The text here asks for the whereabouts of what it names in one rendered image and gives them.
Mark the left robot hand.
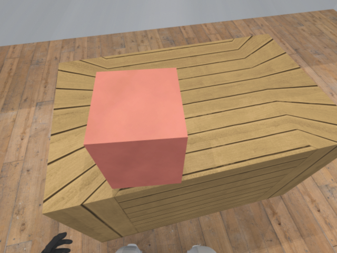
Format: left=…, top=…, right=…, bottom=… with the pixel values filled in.
left=41, top=232, right=73, bottom=253

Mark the pedestal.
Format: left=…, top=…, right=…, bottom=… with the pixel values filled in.
left=42, top=34, right=337, bottom=242

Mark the carton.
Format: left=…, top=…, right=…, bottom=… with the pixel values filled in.
left=83, top=67, right=188, bottom=189

